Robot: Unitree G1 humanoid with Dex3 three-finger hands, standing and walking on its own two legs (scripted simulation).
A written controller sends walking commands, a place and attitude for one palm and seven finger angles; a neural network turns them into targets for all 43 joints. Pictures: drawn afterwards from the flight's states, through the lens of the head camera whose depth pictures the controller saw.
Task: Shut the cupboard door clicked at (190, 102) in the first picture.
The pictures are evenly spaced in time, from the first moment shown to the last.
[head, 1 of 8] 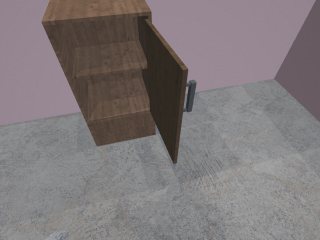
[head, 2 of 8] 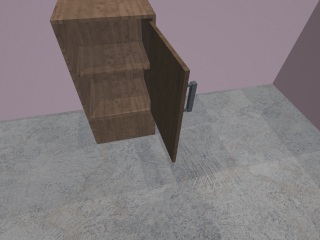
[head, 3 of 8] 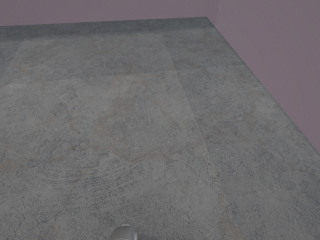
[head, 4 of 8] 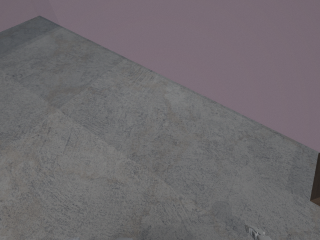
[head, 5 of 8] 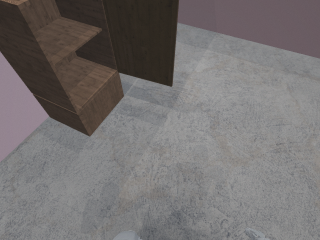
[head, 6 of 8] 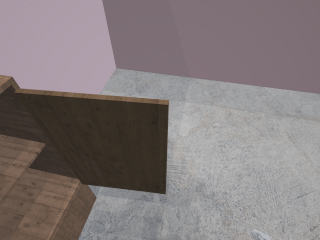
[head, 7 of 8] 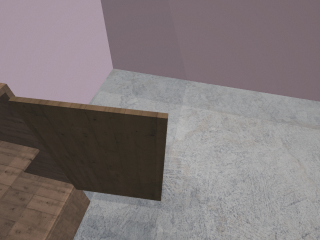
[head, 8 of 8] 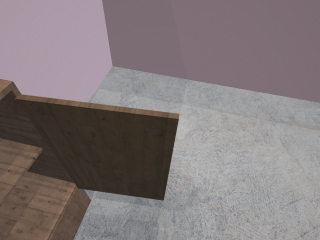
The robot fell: no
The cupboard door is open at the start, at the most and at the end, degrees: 96 96 96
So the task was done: no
